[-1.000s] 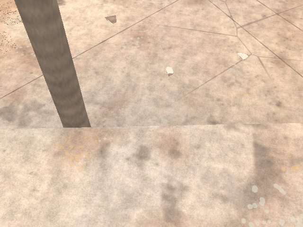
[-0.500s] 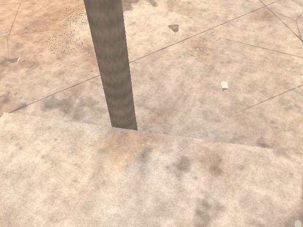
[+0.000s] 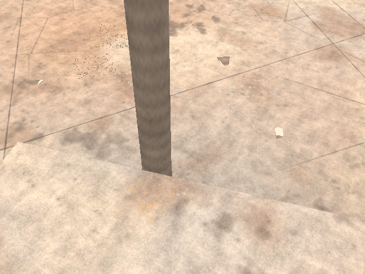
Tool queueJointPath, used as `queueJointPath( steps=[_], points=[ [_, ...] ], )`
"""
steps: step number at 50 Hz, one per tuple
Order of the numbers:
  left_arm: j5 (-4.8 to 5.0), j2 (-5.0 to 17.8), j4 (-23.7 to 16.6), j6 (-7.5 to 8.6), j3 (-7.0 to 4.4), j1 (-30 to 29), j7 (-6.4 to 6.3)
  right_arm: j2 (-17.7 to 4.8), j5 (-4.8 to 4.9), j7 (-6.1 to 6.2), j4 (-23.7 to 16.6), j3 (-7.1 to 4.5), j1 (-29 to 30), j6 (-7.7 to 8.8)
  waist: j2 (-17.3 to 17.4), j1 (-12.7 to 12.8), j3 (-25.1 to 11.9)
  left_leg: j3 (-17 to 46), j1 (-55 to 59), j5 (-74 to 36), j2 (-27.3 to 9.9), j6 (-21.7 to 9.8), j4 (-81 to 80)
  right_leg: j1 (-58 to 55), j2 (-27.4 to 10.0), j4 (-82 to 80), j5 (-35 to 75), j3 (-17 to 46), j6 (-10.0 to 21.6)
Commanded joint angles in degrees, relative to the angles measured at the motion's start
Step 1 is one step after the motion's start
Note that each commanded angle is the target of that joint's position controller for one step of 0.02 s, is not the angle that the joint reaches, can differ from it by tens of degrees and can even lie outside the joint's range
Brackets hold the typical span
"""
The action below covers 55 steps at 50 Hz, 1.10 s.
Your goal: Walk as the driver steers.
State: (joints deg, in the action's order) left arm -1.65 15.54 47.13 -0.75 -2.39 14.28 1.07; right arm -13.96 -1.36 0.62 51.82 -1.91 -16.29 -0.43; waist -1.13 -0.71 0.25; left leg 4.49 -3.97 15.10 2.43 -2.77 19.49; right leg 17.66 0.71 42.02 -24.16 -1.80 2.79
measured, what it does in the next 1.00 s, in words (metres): walks ahead: right foot, then left foot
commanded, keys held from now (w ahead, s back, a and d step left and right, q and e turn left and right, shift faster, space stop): w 0.26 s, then no key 0.74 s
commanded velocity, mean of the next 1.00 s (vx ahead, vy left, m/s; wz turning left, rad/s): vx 0.19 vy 0.00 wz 0.01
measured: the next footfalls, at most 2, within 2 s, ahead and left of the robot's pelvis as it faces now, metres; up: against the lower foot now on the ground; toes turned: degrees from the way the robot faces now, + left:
right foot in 0.14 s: +0.11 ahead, -0.12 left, +0.00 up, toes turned -2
left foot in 0.58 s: +0.34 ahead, +0.05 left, +0.00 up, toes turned +2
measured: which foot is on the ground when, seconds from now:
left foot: down 0.00-0.16, up 0.18-0.56, down 0.58-1.00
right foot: up 0.00-0.12, down 0.14-0.58, up 0.60-0.88, down 0.90-1.00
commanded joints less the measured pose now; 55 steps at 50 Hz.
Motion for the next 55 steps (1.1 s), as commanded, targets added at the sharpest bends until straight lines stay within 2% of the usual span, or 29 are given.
queueJointPath(
  steps=[1, 4, 6, 7, 8, 9, 10, 11, 12, 14, 17, 19, 21, 25, 27, 28, 29, 30, 31, 32, 33, 34, 37, 41, 44, 46, 48, 51, 55],
  points=[
    [-0.11, 4.65, -5.18, 2.3, -1.33, -6.67, 0.82, -9.79, 0.28, 0.16, -0.74, -2.39, -0.97, 2.01, 9.17, -1.68, 6.06, 15.34, 2.33, 11.11, -13.95, -10.28, -12.32, 12.0, -1.74, -0.2, 1.13, 0.38, -0.31],
    [0.34, 3.85, -4.94, 2.39, -1.24, -5.91, 0.87, -10.41, 0.55, -0.3, -0.23, -2.81, 0.14, 2.72, 9.52, -0.53, 5.5, 11.73, -4.17, 8.38, -12.93, -9.37, -10.87, 1.99, -0.98, -7.94, 4.47, -1.54, -0.03],
    [0.29, 3.65, -2.09, 2.57, -1.58, 1.02, 0.45, -10.41, 0.99, -0.59, -0.3, -2.91, 1.94, 2.7, 6.52, 3.3, 4.62, 8.96, -13.47, 7.7, -11.14, -7.62, -5.84, -12.74, 1.16, -15.18, 10.91, -3.71, 0.23],
    [0.16, 5.09, 0.02, 2.98, -2.19, 6.66, -0.1, -9.01, 0.56, -0.56, -0.27, -2.49, 1.83, 2.92, 3.4, 5.66, 3.12, 7.15, -18.95, 7.0, -9.14, -6.38, 0.01, -21.47, 1.04, -16.79, 8.65, -1.78, 0.4],
    [-0.61, 9.11, 1.45, 3.72, -3.14, 14.0, -0.89, -5.36, 0.21, -0.75, -1.48, -1.34, 3.41, 3.33, -6.59, 9.3, 0.52, 0.87, -24.8, 7.17, -3.92, -3.97, 16.4, -28.19, -9.59, -24.8, -2.79, 12.21, 2.12],
    [-0.13, 16.53, 2.72, 3.69, -4.76, 19.23, -0.79, -3.67, 0.67, -0.88, -3.77, -0.83, 3.91, 3.67, -18.38, 9.8, -0.7, -4.81, -34.85, 16.86, 2.92, -2.57, 31.5, -28.93, -22.36, -35.49, -20.35, 37.48, 8.22],
    [-0.05, 12.33, 2.48, 3.36, -3.73, 15.01, -0.57, -7.97, -0.44, -0.85, -3.12, -1.87, 3.74, 3.37, -8.57, 6.07, 4.31, 0.49, -36.15, 15.24, -0.83, -3.82, 40.16, -21.78, -23.37, -36.22, -24.66, 39.45, 10.22],
    [0.3, 9.13, 0.74, 3.56, -2.77, 8.94, -0.22, -8.0, -0.33, -1.63, -2.43, -2.0, 3.36, 3.49, -4.13, 2.9, 7.46, 0.94, -36.0, 9.39, -3.4, -4.35, 41.86, -17.28, -20.86, -35.72, -20.32, 34.08, 9.65],
    [0.28, 6.98, -0.09, 3.94, -2.2, 5.6, -0.04, -7.4, -0.1, -2.27, -1.55, -1.83, 2.32, 3.66, -2.6, 1.26, 7.23, 0.05, -34.31, 5.12, -5.06, -3.9, 41.08, -15.62, -17.87, -36.06, -13.06, 28.17, 8.4],
    [0.39, 5.19, 0.28, 4.88, -1.38, 5.03, -0.32, -6.1, -0.81, -2.74, -0.38, -1.42, 2.04, 3.42, -2.6, 0.61, 5.86, -2.32, -32.02, -0.48, -6.37, -2.09, 39.85, -15.62, -13.83, -35.89, 5.88, 18.68, 7.07],
    [0.7, 4.12, 3.22, 5.68, -0.58, 9.2, -0.44, -4.34, -0.77, -2.43, -0.23, -0.91, 2.91, 2.7, -2.81, 0.02, 3.68, -5.56, -30.46, -1.98, -5.25, 0.68, 37.56, -17.36, -12.15, -30.7, 44.82, 8.84, 7.61],
    [0.82, 3.7, 4.62, 5.35, -0.1, 10.4, -0.76, -2.73, -0.37, -2.17, -1.11, -0.21, 6.09, 2.36, -3.88, 0.43, 3.26, -7.12, -29.45, -3.91, -4.3, 1.8, 32.29, -17.05, -10.97, -28.43, 55.76, 4.73, 7.36],
    [0.79, 3.17, 5.53, 4.88, 0.45, 10.32, -1.15, -1.55, -0.01, -2.02, -1.92, 0.48, 9.53, 2.16, -4.86, 1.14, 3.3, -8.48, -25.74, -7.36, -3.19, 1.96, 24.67, -15.02, -9.64, -27.1, 58.17, 2.11, 6.51],
    [0.79, 3.64, 7.48, 4.31, 0.65, 10.76, -1.59, -2.28, 0.19, -0.96, -0.93, 0.68, 9.09, 2.21, -5.51, 1.45, 2.09, -8.86, -17.52, -10.98, -1.37, 0.14, 16.95, -13.9, -10.65, -22.78, 58.3, 2.67, 5.93],
    [1.08, 3.53, 7.96, 4.17, 0.72, 9.06, -1.86, -3.09, -0.04, -0.24, 1.12, 0.23, 4.51, 2.72, -4.38, -0.76, 1.44, -8.2, -11.74, -11.98, -0.56, -1.51, 11.32, -13.98, -10.83, -17.78, 56.68, 3.97, 5.01],
    [1.25, 3.82, 8.28, 4.17, 0.61, 8.49, -1.86, -3.84, -0.34, 0.16, 2.69, -0.11, 0.19, 3.41, -2.03, -3.09, 0.14, -7.11, -5.69, -19.32, -1.15, -2.28, 5.19, -13.02, -9.07, -11.86, 52.91, 3.18, 3.41],
    [1.3, 3.04, 7.71, 4.43, 0.87, 10.2, -1.96, -7.56, -0.96, 0.61, 3.92, -0.91, -5.04, 4.22, 2.69, -3.67, -4.95, 0.07, 4.7, -41.19, -9.21, -3.64, 6.44, -8.06, -6.36, -3.32, 39.08, 1.8, 1.33],
    [3.1, -2.08, 8.97, 3.66, 1.97, 19.01, -2.09, -9.52, -0.77, 0.78, 4.42, -1.22, -8.1, 3.93, 11.85, -1.07, -14.09, 14.05, 14.48, -61.04, -23.56, -13.45, 8.59, -1.9, 0.25, 11.1, 1.25, -0.17, -0.18],
    [2.41, 0.38, 10.55, 2.01, 1.06, 18.36, -2.57, -7.44, 1.66, 0.33, 4.15, -0.7, -6.7, 3.37, 9.66, -1.64, -15.76, 18.72, 9.61, -54.77, -25.28, -17.39, 5.66, -1.21, 2.31, 17.13, -13.7, 3.28, -0.48],
    [0.93, 1.17, 10.19, 1.02, 0.69, 14.8, -2.53, -5.86, 2.08, 0.47, 3.26, -0.23, -1.61, 3.01, 7.22, -0.3, -9.44, 16.31, 2.71, -40.99, -23.37, -16.98, 1.86, 1.18, 1.09, 19.82, -14.05, 4.79, -0.9],
    [-0.11, 0.64, 9.93, 0.61, 0.64, 11.21, -2.43, -3.43, 1.44, 0.76, 2.48, 0.58, 2.47, 2.69, 5.48, 0.47, -4.59, 13.94, -2.6, -29.91, -20.6, -14.84, -1.55, 2.35, 0.23, 18.71, -11.39, 5.03, -1.14],
    [-0.26, -0.04, 9.9, 0.18, 0.69, 9.38, -2.3, -2.16, 0.93, 1.26, 2.35, 1.13, 4.71, 2.51, 5.56, 1.6, -1.41, 10.35, -7.47, -24.95, -18.04, -12.36, -4.21, 0.95, -1.06, 14.92, -8.01, 5.35, -1.57],
    [-0.06, -2.21, 12.5, -1.15, 1.31, 11.78, -2.57, -2.17, 0.13, 1.69, 3.46, 1.3, 5.28, 2.42, 6.43, 3.48, -1.71, 4.13, -11.75, -19.94, -13.37, -8.64, -5.55, -5.61, -0.82, 5.23, -4.27, 2.97, -2.87],
    [0.41, -2.28, 13.55, -2.24, 1.46, 9.5, -3.24, -3.66, 0.59, 1.44, 4.63, 0.94, 4.41, 1.81, 6.79, 2.49, -1.57, 5.39, -13.55, 0.67, -12.9, -7.36, -8.16, -8.09, -1.01, -4.34, 0.99, 1.84, -2.56],
    [-0.25, -2.06, 14.72, -1.96, 1.7, 10.16, -3.14, -4.05, 1.41, 1.6, 5.07, 0.56, 4.97, 0.59, 4.93, 3.44, 2.03, 5.51, -20.28, 15.3, -11.57, -3.4, -9.92, -13.15, -1.63, -14.94, 9.84, 1.67, -0.95],
    [-0.55, -0.16, 14.39, -1.11, 1.79, 8.8, -3.28, -3.07, 1.71, 1.51, 5.45, 0.28, 2.73, -0.12, 0.71, 1.16, 6.05, 3.76, -18.97, 14.01, -8.35, -0.05, -9.03, -6.74, -5.29, -21.66, 4.59, 7.34, 0.36],
    [0.27, -1.49, 14.77, 0.17, 2.23, 6.84, -3.26, -1.59, 1.41, 1.2, 6.34, 0.43, 1.47, -0.23, -4.12, -0.33, 6.31, 1.28, -7.71, 2.47, -6.69, -0.34, -3.95, 2.66, -6.19, -26.11, -0.07, 9.16, -0.01],
    [0.78, -1.29, 14.76, 1.28, 2.14, 5.96, -3.63, -1.36, 0.83, 1.02, 8.11, 0.5, -1.07, 0.41, -2.28, -1.24, 3.55, 0.78, -3.08, -3.71, -6.72, -0.88, -1.48, 1.69, -6.12, -27.2, 3.82, 8.91, -0.59],
    [0.66, -2.05, 15.7, 1.21, 2.18, 8.29, -3.6, -0.28, 0.97, 1.25, 9.36, 0.96, -1.16, 0.74, 0.43, -0.13, 3.72, 0.84, -5.74, -4.08, -6.93, -0.67, -2.09, -1.97, -5.75, -25.83, 7.56, 7.98, 0.11]
  ],
)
